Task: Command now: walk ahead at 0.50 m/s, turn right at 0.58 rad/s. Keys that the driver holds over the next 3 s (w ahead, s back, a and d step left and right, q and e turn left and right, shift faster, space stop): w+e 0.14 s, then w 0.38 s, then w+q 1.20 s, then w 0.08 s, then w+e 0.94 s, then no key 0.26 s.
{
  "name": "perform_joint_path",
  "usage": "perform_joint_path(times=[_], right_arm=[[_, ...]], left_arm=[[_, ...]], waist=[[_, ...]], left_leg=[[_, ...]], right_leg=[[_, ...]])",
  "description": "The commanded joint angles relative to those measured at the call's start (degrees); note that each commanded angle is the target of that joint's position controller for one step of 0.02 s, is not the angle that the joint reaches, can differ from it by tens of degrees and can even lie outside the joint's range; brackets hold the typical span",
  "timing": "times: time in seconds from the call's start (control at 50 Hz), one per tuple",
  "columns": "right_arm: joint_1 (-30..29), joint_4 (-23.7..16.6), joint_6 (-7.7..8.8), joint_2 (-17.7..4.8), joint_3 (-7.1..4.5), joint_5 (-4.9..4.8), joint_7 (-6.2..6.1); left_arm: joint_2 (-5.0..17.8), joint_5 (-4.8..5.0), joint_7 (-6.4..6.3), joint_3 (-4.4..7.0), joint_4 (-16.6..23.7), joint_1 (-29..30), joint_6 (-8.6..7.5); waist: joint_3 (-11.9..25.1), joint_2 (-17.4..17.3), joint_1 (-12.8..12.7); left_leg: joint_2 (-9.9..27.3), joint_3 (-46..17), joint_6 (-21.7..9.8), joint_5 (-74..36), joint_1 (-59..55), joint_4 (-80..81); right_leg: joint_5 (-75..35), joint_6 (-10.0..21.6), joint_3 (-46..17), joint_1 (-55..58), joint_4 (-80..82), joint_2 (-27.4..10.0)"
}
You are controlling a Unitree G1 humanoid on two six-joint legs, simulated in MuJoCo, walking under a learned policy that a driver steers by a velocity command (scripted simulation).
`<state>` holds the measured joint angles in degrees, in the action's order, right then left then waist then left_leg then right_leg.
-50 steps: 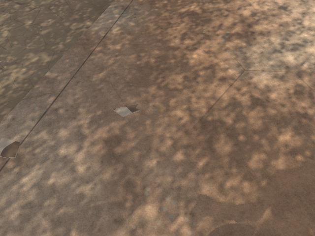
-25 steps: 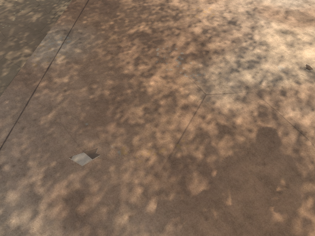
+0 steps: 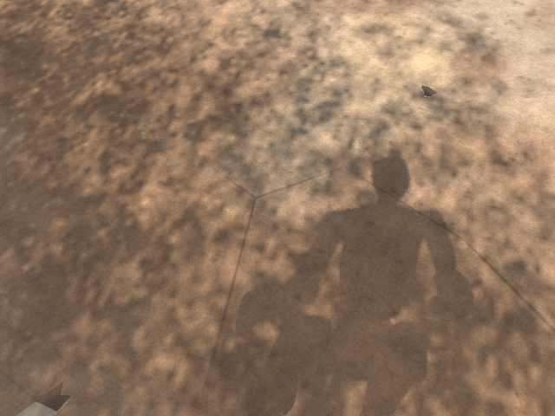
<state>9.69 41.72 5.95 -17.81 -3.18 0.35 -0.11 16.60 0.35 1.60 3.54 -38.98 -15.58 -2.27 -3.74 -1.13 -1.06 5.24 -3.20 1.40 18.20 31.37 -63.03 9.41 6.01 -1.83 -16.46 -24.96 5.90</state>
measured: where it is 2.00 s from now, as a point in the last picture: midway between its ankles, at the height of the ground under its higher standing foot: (261, 200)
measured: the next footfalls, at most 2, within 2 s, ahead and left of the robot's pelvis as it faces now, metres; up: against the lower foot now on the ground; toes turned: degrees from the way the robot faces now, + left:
left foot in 0.30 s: +0.36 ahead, +0.13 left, +0.00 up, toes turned -11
right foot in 0.80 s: +0.59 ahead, -0.15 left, +0.00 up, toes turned -3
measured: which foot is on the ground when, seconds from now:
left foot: up 0.00-0.28, down 0.30-0.80, up 0.82-1.00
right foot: down 0.00-0.32, up 0.34-0.78, down 0.80-1.00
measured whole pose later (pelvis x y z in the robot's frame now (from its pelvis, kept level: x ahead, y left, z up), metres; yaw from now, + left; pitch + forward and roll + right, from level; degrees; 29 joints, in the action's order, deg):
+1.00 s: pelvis +0.54 -0.04 +0.00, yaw +1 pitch +1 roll -2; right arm 15.8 44.1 1.6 -18.7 -4.1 -1.7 -0.2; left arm 14.8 -0.5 0.7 3.5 -44.0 -13.8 -5.3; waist -1.3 -3.1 -0.8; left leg 4.4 -2.7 0.2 17.4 32.4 -63.6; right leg 10.4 1.6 5.4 -10.9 -20.5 0.9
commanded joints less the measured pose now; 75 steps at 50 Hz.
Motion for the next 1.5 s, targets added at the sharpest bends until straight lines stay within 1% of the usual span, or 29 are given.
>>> perform_joint_path(times=[0.02, 0.12, 0.2, 0.26, 0.3, 0.32, 0.34, 0.36, 0.4, 0.46, 0.58, 0.7, 0.78, 0.8, 0.82, 0.84, 0.86, 0.9, 0.98, 1.12, 1.22, 1.26, 1.3, 1.32, 1.34, 1.36, 1.38, 1.42, 1.5], right_arm=[[1.25, -3.25, -0.42, -5.01, -1.47, 0.77, -0.34], [-9.69, -5.78, 0.05, -2.46, -0.19, 0.17, 0.53], [-12.59, -6.53, 0.99, -3.99, -0.45, -0.59, 1.79], [-10.09, -6.19, 1.52, -5.45, -1.12, -0.52, 2.05], [-0.12, -3.93, 1.97, -8.00, -2.53, 0.27, 1.44], [8.28, -3.19, 2.02, -11.88, -3.48, 1.02, 1.21], [13.46, -0.09, 1.18, -13.88, -4.39, 0.39, 1.90], [13.00, -0.34, 1.05, -8.63, -3.00, -1.30, 2.20], [6.77, -1.24, 0.37, -5.44, -1.73, -0.53, 1.87], [4.36, -0.72, 0.35, -3.31, -0.82, 0.24, 1.55], [7.78, 1.91, -0.20, -6.99, -1.63, -1.26, 0.74], [13.46, 4.41, -1.87, -8.02, -1.93, -2.10, -0.03], [12.61, 4.36, -2.72, -7.97, -2.00, -1.78, -0.56], [11.43, 2.92, -2.54, -5.01, -0.87, -0.90, -0.41], [17.84, 1.36, -1.78, 0.59, 0.81, -1.16, -0.49], [17.85, 1.51, -1.37, -2.58, 0.21, -2.34, -0.52], [13.56, 0.89, -1.47, -6.78, -1.14, -3.09, -0.50], [9.02, -0.03, -2.12, -6.04, -1.43, -2.18, -0.50], [8.54, -1.00, -4.43, -2.26, -1.29, -1.95, 0.00], [-2.11, -4.95, -4.06, -0.78, -0.34, -1.60, 2.03], [-8.55, -8.78, -4.36, -2.14, -0.59, -1.54, 3.33], [-5.87, -9.13, -4.71, -4.05, -1.63, -1.30, 3.42], [10.07, -5.06, -5.25, -9.34, -4.86, -1.62, 2.50], [16.58, -3.74, -5.84, -15.37, -6.68, -2.02, 1.17], [13.04, -6.04, -4.94, -18.00, -6.28, -2.11, 1.42], [13.07, -6.57, -3.98, -12.50, -4.62, -1.76, 2.02], [11.76, -6.10, -3.22, -10.19, -3.89, -1.33, 2.08], [5.08, -6.80, -2.70, -6.90, -2.86, -0.97, 1.77], [3.67, -7.43, -2.28, -7.37, -2.86, -0.65, 0.62]], left_arm=[[8.88, 0.07, -1.21, 2.43, 4.26, 1.95, -1.50], [9.89, 0.80, -2.43, 2.80, 2.00, -2.37, -0.83], [8.91, 1.05, -2.61, 2.55, -0.28, -5.95, -0.50], [8.85, 0.63, -2.64, 2.62, -1.31, -6.24, -0.03], [6.44, 0.29, -2.33, 1.68, -0.95, -5.35, 0.11], [3.86, -0.59, -2.38, 0.56, 0.02, -8.13, -0.10], [1.63, 1.13, -2.39, -0.20, -0.01, -14.59, -0.74], [6.91, 1.72, -2.44, 0.63, -0.67, -11.26, -1.02], [8.36, 0.97, -2.38, 1.06, 1.40, -0.75, -1.21], [5.56, 0.30, -1.74, 0.90, 1.63, -0.24, -1.55], [1.76, -0.53, -1.42, -0.61, 4.26, 8.43, -2.09], [2.80, 0.43, 0.05, -0.37, 6.19, 17.18, -3.60], [7.39, 0.19, -0.46, 1.90, 3.52, 7.35, -4.32], [10.46, -0.83, -1.07, 2.94, 2.34, -1.57, -4.37], [15.35, -1.42, -1.32, 4.22, 1.14, -7.48, -3.47], [11.42, -0.87, -1.05, 3.27, 0.53, -8.29, -3.05], [8.01, -0.39, -1.09, 2.22, 0.50, -5.17, -2.99], [4.48, -0.59, -0.92, 1.08, 0.16, 1.07, -3.03], [4.23, -0.86, -0.95, 1.46, -1.54, 5.12, -4.36], [8.41, -0.52, -1.85, 2.76, -4.69, 2.77, -3.94], [11.05, 0.98, -1.91, 3.67, -7.01, -0.74, -2.23], [12.87, 1.50, -2.16, 4.16, -7.05, -0.35, -1.41], [11.94, 1.57, -2.53, 3.62, -6.65, 0.07, -0.72], [7.45, -0.60, -2.54, 2.03, -4.87, -2.13, -1.14], [3.03, -1.12, -1.95, 0.16, -2.11, -3.47, -2.94], [8.63, 0.91, -1.17, 1.35, -1.39, 2.70, -4.59], [8.97, 2.18, -0.85, 1.30, -0.21, 5.77, -5.50], [8.58, -0.23, -1.72, 1.54, -1.34, 5.24, -5.58], [6.63, -1.32, -1.66, 1.36, -1.44, 4.50, -3.43]], waist=[[5.44, 3.24, 1.91], [3.00, 5.06, -2.24], [2.76, 5.93, -3.55], [2.63, 8.12, -1.92], [9.14, 7.06, 3.26], [18.33, -0.94, 5.23], [22.72, -18.16, 3.49], [17.18, -10.88, 5.21], [5.96, -1.97, 4.94], [3.90, -4.34, 1.87], [2.17, -2.92, 3.57], [1.25, -3.40, 5.56], [6.40, -3.90, -1.20], [13.95, -0.93, -5.57], [23.27, 13.47, -4.62], [23.57, 16.56, -4.96], [14.90, 11.49, -4.94], [6.66, 7.33, -2.20], [2.52, 7.02, 1.42], [0.01, 3.46, -1.43], [-1.58, 3.49, -2.60], [1.65, 5.38, -0.02], [10.46, 3.79, 8.67], [15.35, -6.70, 9.26], [22.94, -15.08, 4.35], [21.77, -6.88, 8.21], [14.47, -5.20, 7.39], [7.99, -0.63, 2.46], [6.08, -1.25, 0.07]], left_leg=[[0.76, -0.44, 2.02, -6.17, 4.24, 6.22], [-3.29, 0.05, 2.96, -22.89, -0.23, 26.99], [-3.86, -1.12, 1.36, -24.11, -2.16, 33.39], [-4.14, -0.19, -1.47, -16.70, -5.05, 35.28], [-2.84, -0.15, -5.50, -16.53, -20.75, 37.16], [7.15, -12.19, -10.70, -17.01, -38.11, 34.69], [16.25, -37.32, -18.49, -0.70, -51.45, 42.76], [16.12, -40.54, -16.98, 11.93, -48.88, 46.30], [11.83, -26.10, -13.96, 3.94, -35.49, 48.08], [7.08, -16.66, -13.53, -9.00, -26.89, 51.49], [5.22, -8.57, -14.32, -19.33, -24.01, 54.73], [5.72, -9.25, -12.30, -18.73, -24.77, 50.84], [3.85, -9.77, -8.76, -25.20, -24.03, 38.82], [0.50, -7.60, -6.70, -19.12, -16.46, 24.85], [-7.27, -0.50, -2.73, 3.53, 2.97, 4.72], [-5.99, -4.03, -2.28, 15.43, 10.58, -5.33], [-3.35, -4.77, -2.42, 11.13, 13.75, -8.67], [0.05, -2.94, -1.96, 3.55, 11.46, -6.16], [2.66, -2.57, -0.89, -2.74, 6.57, -1.48], [1.70, 1.12, -1.34, -19.64, 5.54, 18.89], [-0.10, 4.57, -4.47, -14.03, 5.86, 26.07], [-3.82, 8.01, -6.78, -7.96, -0.74, 26.56], [-8.95, 9.25, -10.58, -10.00, -24.13, 30.61], [2.18, -9.81, -15.95, -8.24, -42.37, 32.44], [13.47, -42.18, -25.88, 3.48, -53.27, 43.05], [13.51, -40.87, -23.24, 5.70, -52.13, 47.08], [11.61, -32.75, -21.03, 2.59, -45.54, 47.00], [7.03, -21.81, -17.91, -9.78, -30.83, 47.45], [4.11, -15.55, -18.66, -21.09, -20.47, 50.55]], right_leg=[[-13.37, 11.05, -16.27, 4.36, 12.51, -14.42], [-6.43, 6.97, -13.20, 1.61, 11.66, -10.73], [-3.44, 6.13, -17.05, 7.08, 8.00, -13.69], [-8.91, 4.99, -19.76, 11.70, 3.85, -15.88], [-18.57, 2.41, -16.64, 10.22, -8.48, -11.37], [-7.32, -0.25, -12.34, 0.02, -25.08, -6.57], [21.94, -4.16, -7.22, -18.63, -41.88, 0.51], [22.61, -4.16, -10.48, -25.67, -47.72, -2.62], [13.76, -4.23, -6.65, -26.64, -46.61, -6.88], [8.05, -4.87, -4.32, -21.10, -38.53, -10.79], [-3.34, -7.26, -1.11, -20.07, -18.93, -11.05], [-11.31, -7.64, -1.06, -12.14, -5.13, -7.33], [-6.55, -3.88, -0.33, 5.67, 0.34, -6.78], [-6.20, -0.56, -6.48, 20.27, -2.05, -14.14], [1.94, 6.97, -27.37, 40.20, -0.04, -28.17], [12.09, 8.95, -38.48, 38.51, 5.70, -30.33], [14.55, 6.82, -31.41, 31.54, 7.35, -28.18], [5.92, 4.97, -19.18, 18.82, 10.65, -23.68], [-5.10, 5.08, -6.94, 8.63, 16.63, -21.48], [-12.24, 3.83, 6.67, 10.92, 18.13, -20.25], [-18.35, 1.71, 10.35, 19.63, 13.92, -22.74], [-37.07, 0.41, 12.39, 21.58, 5.70, -22.55], [-42.57, -2.68, 15.44, 13.72, -16.57, -19.07], [-14.99, -6.04, 16.07, -5.41, -36.89, -14.62], [24.50, -8.29, 4.61, -23.27, -52.68, -3.37], [22.19, -7.04, -3.65, -29.12, -54.97, -6.48], [17.54, -5.64, -2.73, -30.96, -52.26, -8.63], [10.61, -5.75, -2.98, -24.19, -41.84, -12.65], [4.58, -8.77, -1.82, -18.37, -33.32, -12.15]])
Over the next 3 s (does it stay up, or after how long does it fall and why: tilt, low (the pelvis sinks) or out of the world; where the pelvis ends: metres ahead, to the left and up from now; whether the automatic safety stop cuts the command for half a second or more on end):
stays up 1.54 0.22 0.00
